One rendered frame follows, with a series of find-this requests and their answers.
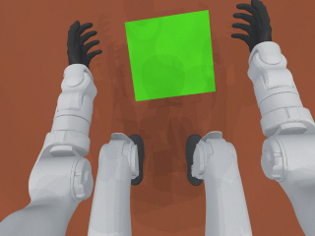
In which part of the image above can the robot right upper arm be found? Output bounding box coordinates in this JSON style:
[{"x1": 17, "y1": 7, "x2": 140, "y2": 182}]
[{"x1": 261, "y1": 133, "x2": 315, "y2": 236}]

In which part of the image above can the right robot foot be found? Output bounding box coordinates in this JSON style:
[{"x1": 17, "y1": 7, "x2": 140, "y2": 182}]
[{"x1": 185, "y1": 134, "x2": 203, "y2": 186}]

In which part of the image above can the carton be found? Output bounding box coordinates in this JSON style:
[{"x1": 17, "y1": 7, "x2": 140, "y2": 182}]
[{"x1": 125, "y1": 10, "x2": 216, "y2": 101}]

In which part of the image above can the robot left upper arm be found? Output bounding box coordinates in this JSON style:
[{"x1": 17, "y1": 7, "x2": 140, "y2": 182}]
[{"x1": 0, "y1": 155, "x2": 94, "y2": 236}]

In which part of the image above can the right robot forearm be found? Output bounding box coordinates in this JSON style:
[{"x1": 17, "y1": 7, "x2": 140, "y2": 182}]
[{"x1": 247, "y1": 41, "x2": 315, "y2": 138}]

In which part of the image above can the robot left hand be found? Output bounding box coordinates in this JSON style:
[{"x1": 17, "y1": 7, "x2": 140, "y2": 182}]
[{"x1": 67, "y1": 21, "x2": 102, "y2": 69}]

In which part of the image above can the left robot foot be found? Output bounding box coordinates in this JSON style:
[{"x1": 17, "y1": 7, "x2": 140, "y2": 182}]
[{"x1": 129, "y1": 135, "x2": 145, "y2": 186}]

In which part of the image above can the robot right hand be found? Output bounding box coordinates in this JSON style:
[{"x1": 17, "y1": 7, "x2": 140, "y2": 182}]
[{"x1": 231, "y1": 0, "x2": 272, "y2": 53}]

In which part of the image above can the robot foot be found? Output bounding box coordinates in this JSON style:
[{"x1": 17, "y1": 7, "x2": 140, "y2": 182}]
[
  {"x1": 129, "y1": 135, "x2": 145, "y2": 186},
  {"x1": 185, "y1": 134, "x2": 203, "y2": 186}
]

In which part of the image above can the left robot forearm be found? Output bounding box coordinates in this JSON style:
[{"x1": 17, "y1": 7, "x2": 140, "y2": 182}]
[{"x1": 29, "y1": 64, "x2": 97, "y2": 198}]

